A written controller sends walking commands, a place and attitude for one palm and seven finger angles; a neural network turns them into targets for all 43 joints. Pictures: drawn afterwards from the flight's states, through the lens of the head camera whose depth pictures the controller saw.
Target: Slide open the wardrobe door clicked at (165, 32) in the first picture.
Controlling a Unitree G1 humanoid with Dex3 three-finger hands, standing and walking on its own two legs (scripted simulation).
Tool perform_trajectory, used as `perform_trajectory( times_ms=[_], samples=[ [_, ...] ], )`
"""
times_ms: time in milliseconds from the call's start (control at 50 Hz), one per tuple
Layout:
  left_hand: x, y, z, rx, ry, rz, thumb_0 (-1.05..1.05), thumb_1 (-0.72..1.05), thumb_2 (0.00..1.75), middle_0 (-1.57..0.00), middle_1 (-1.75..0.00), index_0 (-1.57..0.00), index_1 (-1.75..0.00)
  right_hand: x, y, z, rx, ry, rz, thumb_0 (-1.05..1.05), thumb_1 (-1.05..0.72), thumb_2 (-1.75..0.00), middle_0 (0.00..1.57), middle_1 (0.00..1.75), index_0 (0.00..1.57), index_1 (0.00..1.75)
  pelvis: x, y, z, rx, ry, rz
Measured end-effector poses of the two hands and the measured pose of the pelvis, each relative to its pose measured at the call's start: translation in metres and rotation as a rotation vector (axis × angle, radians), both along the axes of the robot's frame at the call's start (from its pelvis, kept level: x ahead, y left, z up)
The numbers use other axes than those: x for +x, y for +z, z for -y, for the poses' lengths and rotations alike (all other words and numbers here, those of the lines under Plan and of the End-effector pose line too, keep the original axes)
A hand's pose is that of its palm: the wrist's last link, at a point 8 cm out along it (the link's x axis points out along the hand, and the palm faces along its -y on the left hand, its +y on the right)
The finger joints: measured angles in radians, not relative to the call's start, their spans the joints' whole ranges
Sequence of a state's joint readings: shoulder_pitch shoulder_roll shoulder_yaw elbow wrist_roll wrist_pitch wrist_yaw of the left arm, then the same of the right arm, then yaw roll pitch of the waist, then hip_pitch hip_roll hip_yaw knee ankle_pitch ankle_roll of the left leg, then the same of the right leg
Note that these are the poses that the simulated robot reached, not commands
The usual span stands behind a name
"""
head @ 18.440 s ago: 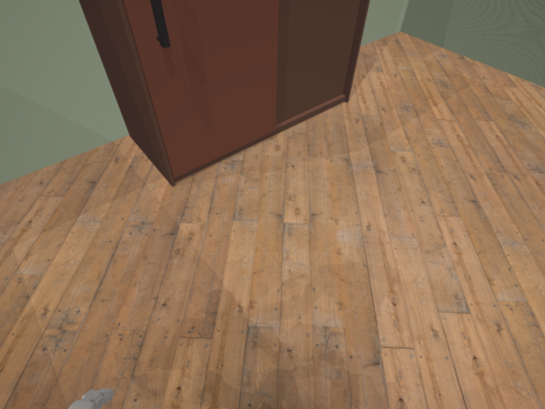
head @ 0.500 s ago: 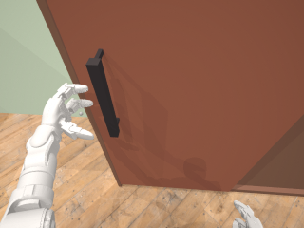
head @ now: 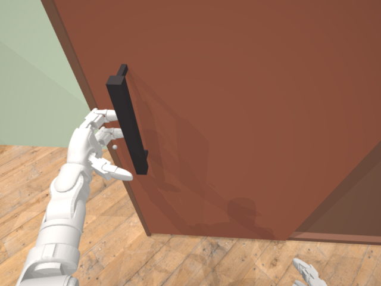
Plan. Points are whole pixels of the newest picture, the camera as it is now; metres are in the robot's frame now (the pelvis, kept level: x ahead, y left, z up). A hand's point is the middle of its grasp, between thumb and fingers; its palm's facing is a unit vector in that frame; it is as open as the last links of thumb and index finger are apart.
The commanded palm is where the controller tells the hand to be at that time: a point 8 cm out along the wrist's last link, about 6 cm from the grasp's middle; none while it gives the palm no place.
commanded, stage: feel for the door with the fingertips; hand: left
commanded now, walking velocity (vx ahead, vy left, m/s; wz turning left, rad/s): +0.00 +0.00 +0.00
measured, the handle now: (134, 127) +0.43 +0.14 +0.10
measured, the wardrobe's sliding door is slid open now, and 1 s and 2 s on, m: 0.00 0.00 0.00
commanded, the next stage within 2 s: slide the fingers in behind the handle in 0.58 s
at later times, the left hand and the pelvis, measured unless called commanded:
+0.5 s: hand (116, 139) +0.39 +0.17 +0.10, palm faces -0.03 -1.00 -0.01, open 14.0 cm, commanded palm +0.37 +0.23 +0.11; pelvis +0.00 -0.01 +0.00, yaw +0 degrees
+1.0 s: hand (118, 139) +0.39 +0.17 +0.10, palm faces -0.03 -1.00 -0.02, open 13.9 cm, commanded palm +0.36 +0.22 +0.11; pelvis +0.00 +0.00 +0.00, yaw +0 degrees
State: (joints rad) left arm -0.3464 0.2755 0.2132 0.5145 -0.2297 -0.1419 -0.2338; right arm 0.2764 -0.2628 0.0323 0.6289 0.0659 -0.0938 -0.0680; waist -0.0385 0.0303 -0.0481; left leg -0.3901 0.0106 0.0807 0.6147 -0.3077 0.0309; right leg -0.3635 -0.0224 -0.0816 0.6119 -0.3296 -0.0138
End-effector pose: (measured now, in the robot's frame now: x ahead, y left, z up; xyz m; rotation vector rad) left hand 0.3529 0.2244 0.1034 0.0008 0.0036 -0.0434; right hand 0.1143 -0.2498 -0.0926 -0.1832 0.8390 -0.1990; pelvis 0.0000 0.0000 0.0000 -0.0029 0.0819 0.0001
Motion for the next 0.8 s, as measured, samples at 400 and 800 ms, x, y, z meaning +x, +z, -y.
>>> perform_trajectory(
  times_ms=[400, 800],
  samples=[
    [0.011, 0.008, -0.003, 0.011, 0.015, 0.002, -0.01, -0.5, 0.3, -0.3, -1.2, -0.3, -1.2, 0.002, -0.003, 0.006, -0.003, 0.008, -0.025, 0.01, -0.9, -0.9, 0.2, 0.3, 0.2, 0.3, 0.0, 0.0, 0.005, -0.001, 0.009, 0.0],
    [0.024, 0.003, -0.004, 0.026, 0.026, -0.017, -0.01, -0.5, 0.3, -0.35, -1.24, -0.36, -1.25, -0.025, -0.013, 0.009, -0.005, -0.013, -0.121, 0.01, -0.9, -0.9, 0.2, 0.3, 0.2, 0.3, -0.003, -0.001, 0.006, -0.003, 0.013, -0.013]
  ],
)
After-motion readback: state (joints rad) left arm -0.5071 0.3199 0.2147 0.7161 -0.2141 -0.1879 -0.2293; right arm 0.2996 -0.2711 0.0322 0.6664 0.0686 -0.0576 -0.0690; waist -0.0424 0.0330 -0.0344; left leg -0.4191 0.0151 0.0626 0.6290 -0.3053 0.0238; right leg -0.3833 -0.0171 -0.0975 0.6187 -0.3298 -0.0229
